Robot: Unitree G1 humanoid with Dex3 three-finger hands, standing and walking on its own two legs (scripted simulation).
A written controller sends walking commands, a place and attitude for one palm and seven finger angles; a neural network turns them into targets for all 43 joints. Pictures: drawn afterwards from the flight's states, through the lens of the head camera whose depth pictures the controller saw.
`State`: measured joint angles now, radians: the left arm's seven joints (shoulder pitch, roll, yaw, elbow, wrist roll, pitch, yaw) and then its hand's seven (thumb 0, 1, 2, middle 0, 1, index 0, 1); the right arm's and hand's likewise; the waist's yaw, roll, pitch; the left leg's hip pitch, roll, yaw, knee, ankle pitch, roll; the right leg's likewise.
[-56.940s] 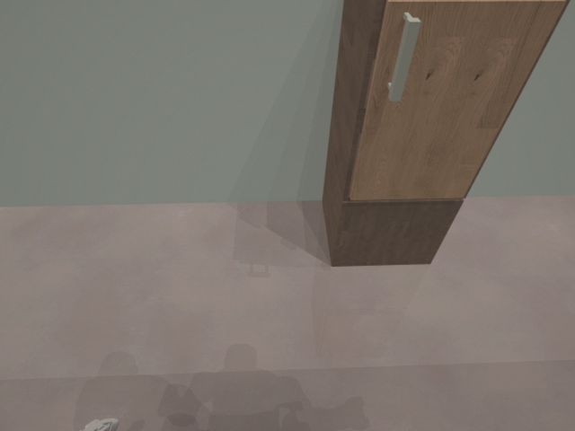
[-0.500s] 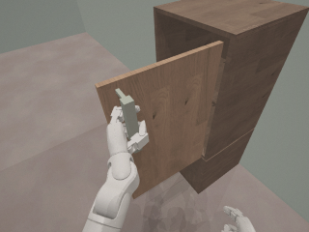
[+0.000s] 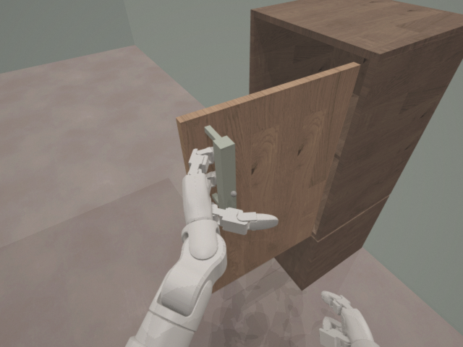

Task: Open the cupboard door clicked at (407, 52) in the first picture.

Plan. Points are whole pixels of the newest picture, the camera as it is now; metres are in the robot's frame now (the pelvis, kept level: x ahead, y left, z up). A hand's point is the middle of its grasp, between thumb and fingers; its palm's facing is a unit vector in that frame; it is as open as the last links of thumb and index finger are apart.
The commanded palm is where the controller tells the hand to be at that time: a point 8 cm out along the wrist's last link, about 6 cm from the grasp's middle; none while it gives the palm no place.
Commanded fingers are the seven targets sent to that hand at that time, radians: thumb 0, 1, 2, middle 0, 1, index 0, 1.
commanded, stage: open thumb and fingers to let go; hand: left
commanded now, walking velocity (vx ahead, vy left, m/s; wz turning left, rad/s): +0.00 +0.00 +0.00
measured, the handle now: (219, 176) +0.36 +0.05 +0.14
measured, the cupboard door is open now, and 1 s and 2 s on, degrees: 88 88 88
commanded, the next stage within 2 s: slide the hand sideways off the handle in 0.18 s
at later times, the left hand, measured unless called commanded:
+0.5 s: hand (227, 204) +0.30 +0.04 +0.14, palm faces -0.19 -0.98 -0.09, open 16.4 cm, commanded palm +0.27 +0.06 +0.14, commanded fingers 0.00 -0.50 0.30 -0.15 -0.30 -0.15 -0.30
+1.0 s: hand (210, 223) +0.27 +0.06 +0.13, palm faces -0.15 -0.99 +0.00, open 16.3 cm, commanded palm +0.24 +0.11 +0.14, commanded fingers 0.00 -0.50 0.30 -0.15 -0.30 -0.15 -0.30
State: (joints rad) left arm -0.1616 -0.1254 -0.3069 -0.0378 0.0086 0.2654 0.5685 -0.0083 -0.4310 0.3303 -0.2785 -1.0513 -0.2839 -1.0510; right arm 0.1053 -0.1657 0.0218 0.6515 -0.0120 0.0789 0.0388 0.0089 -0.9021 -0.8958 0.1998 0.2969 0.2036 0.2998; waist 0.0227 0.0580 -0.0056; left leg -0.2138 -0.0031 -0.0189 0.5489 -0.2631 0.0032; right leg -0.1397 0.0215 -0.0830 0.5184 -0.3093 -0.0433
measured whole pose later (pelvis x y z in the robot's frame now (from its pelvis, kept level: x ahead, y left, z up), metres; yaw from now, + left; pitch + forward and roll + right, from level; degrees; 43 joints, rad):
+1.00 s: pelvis +0.00 +0.01 +0.00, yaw -2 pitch -4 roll +0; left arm 0.06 0.09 -0.19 -0.20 -0.12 0.17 0.08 -0.02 -0.50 0.30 -0.17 -0.31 -0.15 -0.30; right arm 0.16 -0.20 0.06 0.53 0.03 0.10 -0.01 0.01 -0.90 -0.90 0.20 0.30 0.20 0.30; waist 0.01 0.04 -0.02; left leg -0.19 0.01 0.02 0.52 -0.25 0.01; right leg -0.14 0.03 -0.04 0.50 -0.29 -0.03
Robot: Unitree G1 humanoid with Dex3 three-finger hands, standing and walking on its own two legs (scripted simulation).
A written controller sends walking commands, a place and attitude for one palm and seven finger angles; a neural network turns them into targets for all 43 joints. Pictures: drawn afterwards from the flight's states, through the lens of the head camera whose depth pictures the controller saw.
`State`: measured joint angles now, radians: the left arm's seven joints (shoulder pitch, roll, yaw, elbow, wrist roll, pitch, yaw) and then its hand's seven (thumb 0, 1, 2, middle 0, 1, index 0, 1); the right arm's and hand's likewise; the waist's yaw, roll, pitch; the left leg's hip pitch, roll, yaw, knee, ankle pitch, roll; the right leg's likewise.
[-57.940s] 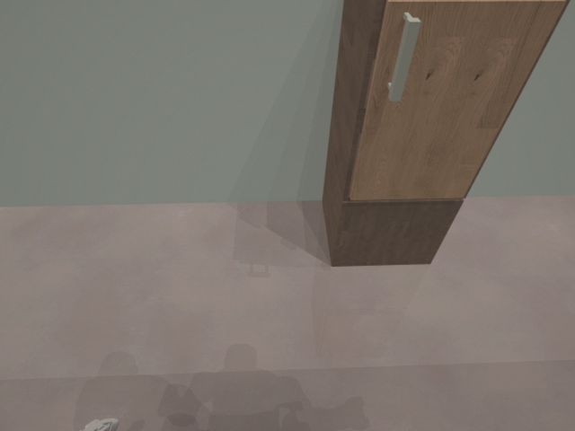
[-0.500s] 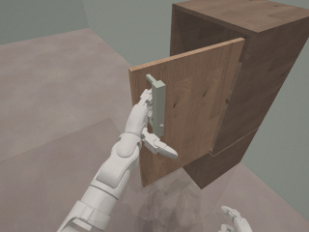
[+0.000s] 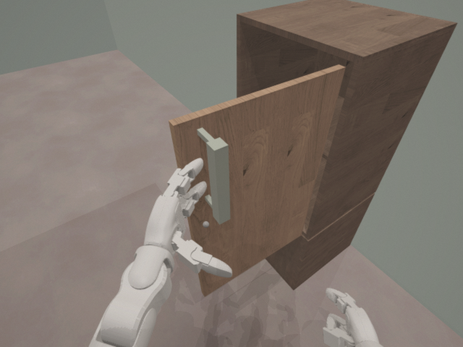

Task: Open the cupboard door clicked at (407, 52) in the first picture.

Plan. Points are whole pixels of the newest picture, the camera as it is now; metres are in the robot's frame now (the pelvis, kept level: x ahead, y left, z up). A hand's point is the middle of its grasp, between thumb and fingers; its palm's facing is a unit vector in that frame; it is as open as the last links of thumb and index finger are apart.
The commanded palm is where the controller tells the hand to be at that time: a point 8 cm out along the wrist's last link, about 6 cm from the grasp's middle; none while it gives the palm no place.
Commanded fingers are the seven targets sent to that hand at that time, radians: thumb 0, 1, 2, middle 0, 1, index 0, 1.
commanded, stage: slide the hand sideways off the handle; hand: left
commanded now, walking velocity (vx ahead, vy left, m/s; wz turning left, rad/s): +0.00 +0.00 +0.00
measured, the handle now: (212, 177) +0.36 +0.06 +0.14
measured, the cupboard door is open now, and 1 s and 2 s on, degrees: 88 88 88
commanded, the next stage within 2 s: draw the hand back to the body in 0.48 s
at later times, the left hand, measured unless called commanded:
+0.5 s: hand (168, 250) +0.22 +0.11 +0.14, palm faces -0.04 -1.00 -0.05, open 16.3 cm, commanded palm +0.19 +0.16 +0.14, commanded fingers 0.00 -0.50 0.30 -0.15 -0.30 -0.15 -0.30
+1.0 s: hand (135, 253) +0.21 +0.15 +0.14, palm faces -0.04 -1.00 -0.07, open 16.3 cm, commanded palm +0.17 +0.21 +0.15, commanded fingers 0.00 -0.43 0.33 -0.15 -0.30 -0.15 -0.30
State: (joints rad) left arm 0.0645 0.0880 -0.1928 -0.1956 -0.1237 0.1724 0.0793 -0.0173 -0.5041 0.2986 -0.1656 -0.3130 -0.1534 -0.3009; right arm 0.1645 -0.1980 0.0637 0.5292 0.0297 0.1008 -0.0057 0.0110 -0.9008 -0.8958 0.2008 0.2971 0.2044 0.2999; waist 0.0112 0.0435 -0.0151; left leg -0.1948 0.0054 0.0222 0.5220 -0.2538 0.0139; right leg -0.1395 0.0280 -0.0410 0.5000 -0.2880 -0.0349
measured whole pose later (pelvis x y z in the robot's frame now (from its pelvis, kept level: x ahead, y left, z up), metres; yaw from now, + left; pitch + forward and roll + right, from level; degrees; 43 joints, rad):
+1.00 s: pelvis +0.01 +0.00 +0.00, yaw +1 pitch -3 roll -1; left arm 0.40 0.25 0.10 -0.46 -0.27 0.11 -0.18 -0.02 -0.50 0.30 -0.15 -0.30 -0.15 -0.30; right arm 0.24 -0.24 0.06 0.55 0.05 -0.15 -0.06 0.01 -0.90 -0.90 0.20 0.30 0.21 0.30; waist 0.03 0.06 -0.04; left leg -0.24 0.01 -0.01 0.58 -0.29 0.01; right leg -0.16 0.03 -0.07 0.54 -0.32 -0.04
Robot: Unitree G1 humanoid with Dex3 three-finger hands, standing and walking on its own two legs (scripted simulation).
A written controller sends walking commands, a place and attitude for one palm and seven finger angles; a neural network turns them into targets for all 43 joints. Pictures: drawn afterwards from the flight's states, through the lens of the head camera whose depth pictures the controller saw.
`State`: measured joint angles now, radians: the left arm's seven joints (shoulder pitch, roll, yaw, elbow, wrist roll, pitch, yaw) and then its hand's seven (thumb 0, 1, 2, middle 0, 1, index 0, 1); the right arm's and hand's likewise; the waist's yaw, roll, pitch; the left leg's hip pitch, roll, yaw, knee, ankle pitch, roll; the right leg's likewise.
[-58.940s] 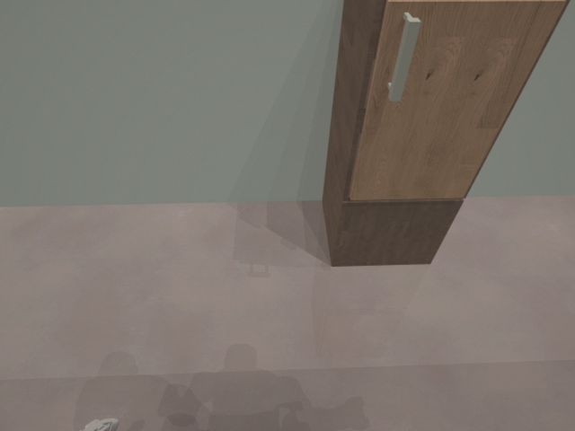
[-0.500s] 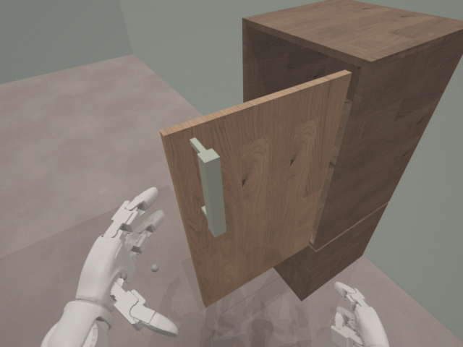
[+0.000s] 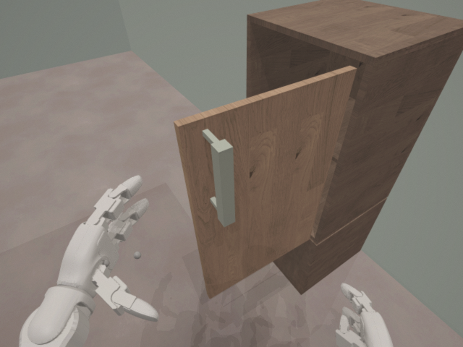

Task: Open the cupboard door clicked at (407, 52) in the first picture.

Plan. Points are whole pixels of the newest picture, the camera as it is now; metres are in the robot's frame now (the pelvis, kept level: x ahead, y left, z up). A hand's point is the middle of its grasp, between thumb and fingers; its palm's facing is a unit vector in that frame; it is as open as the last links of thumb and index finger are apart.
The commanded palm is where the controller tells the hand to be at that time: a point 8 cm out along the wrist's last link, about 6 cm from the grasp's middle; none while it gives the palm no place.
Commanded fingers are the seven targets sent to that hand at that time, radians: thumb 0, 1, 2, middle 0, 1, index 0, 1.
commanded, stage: draw the hand back to the body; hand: left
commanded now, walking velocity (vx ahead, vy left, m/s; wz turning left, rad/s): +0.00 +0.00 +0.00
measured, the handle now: (217, 179) +0.36 +0.06 +0.15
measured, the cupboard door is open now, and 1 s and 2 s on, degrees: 88 88 88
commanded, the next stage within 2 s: step back with the hand held close in 1.16 s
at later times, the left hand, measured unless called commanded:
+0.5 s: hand (76, 242) +0.21 +0.24 +0.15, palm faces +0.31 -0.89 -0.33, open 12.5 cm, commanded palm +0.17 +0.29 +0.17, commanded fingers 0.00 0.44 0.70 -0.18 -0.30 -0.18 -0.30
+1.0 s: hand (60, 231) +0.23 +0.27 +0.15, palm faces +0.41 -0.83 -0.37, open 7.6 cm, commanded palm +0.18 +0.31 +0.18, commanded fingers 0.00 0.90 0.90 -0.20 -0.30 -0.20 -0.30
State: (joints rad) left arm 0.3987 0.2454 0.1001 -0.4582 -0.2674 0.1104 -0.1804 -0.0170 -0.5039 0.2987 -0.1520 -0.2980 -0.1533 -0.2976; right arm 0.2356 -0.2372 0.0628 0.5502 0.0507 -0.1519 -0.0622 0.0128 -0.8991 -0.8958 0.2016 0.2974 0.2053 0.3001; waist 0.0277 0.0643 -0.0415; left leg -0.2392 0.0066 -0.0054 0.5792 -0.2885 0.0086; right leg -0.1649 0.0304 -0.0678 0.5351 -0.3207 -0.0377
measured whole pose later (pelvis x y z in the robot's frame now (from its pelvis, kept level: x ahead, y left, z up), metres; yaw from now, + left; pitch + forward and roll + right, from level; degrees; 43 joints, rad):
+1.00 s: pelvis +0.03 +0.02 +0.01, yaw -2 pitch -3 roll -1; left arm 0.47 0.33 0.30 -0.39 -0.07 -0.07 0.12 0.01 0.84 0.88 -0.21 -0.30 -0.21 -0.30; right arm 0.19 -0.23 0.01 0.62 0.01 -0.07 -0.06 0.01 -0.90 -0.90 0.20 0.30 0.21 0.30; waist 0.06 0.05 0.01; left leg -0.13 -0.01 0.03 0.43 -0.26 0.03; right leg -0.06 0.01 -0.03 0.38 -0.27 -0.01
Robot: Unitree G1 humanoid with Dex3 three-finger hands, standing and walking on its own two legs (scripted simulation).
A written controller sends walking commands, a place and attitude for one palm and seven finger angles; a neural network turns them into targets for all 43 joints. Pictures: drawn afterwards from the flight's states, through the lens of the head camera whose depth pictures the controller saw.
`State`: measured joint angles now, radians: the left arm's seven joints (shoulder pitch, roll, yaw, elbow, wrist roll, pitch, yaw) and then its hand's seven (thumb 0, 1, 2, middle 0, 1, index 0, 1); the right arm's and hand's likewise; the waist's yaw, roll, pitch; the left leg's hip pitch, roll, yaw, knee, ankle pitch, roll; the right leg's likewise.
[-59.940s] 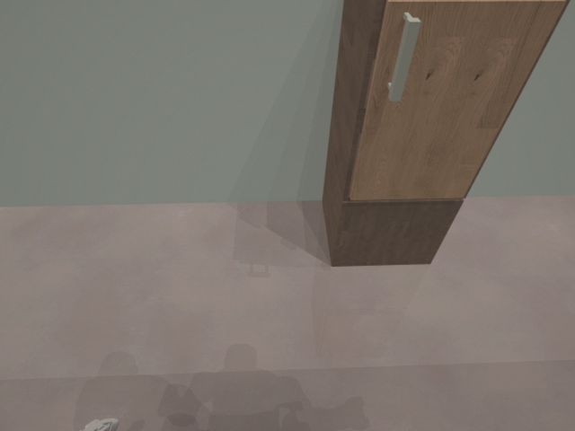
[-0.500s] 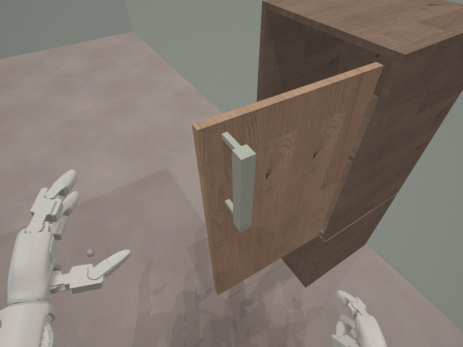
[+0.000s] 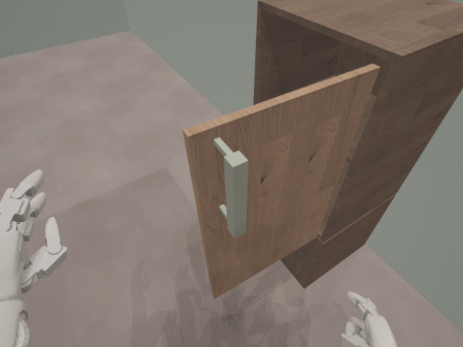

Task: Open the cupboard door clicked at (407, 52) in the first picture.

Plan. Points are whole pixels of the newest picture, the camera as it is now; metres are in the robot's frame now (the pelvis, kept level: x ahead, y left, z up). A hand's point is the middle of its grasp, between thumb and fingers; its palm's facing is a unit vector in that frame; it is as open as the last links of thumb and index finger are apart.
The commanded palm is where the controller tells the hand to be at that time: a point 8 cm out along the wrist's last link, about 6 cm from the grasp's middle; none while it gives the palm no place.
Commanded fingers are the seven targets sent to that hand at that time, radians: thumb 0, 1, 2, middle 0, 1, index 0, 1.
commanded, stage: draw the hand back to the body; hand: left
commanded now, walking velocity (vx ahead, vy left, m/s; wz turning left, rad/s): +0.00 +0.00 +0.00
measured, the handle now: (229, 190) +0.33 +0.05 +0.13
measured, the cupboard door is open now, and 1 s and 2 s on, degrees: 88 88 88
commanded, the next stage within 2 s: step back with the hand held close in 0.16 s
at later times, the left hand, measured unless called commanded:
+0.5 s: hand (67, 251) +0.19 +0.25 +0.14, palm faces +0.35 -0.81 -0.47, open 7.4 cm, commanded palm +0.13 +0.29 +0.17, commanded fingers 0.00 0.90 0.90 -0.20 -0.30 -0.20 -0.30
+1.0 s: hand out of the picture +0.09 +0.28 +0.15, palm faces +0.44 -0.79 -0.43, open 7.4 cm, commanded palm +0.03 +0.32 +0.17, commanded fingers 0.00 0.90 0.90 -0.20 -0.30 -0.20 -0.30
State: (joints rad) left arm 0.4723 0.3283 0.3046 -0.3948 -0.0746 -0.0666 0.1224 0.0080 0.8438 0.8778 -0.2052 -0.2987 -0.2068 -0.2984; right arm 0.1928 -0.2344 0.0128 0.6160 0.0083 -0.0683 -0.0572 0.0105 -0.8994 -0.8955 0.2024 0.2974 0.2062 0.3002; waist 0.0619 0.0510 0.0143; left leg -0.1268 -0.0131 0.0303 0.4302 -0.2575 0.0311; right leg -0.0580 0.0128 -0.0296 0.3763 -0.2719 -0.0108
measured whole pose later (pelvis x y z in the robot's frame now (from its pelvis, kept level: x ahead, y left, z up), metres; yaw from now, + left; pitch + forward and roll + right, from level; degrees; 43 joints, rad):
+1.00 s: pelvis -0.11 +0.02 -0.02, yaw -1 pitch -1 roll -2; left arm 0.53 0.37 0.40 -0.50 -0.03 -0.18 0.16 0.01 0.88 0.90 -0.21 -0.30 -0.21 -0.30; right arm 0.24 -0.22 0.00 0.57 0.01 -0.04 -0.07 0.01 -0.90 -0.90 0.20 0.30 0.21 0.30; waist 0.01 0.02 0.02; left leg -0.45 -0.01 0.05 0.71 -0.37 0.04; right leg -0.37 0.01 -0.01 0.59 -0.20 0.00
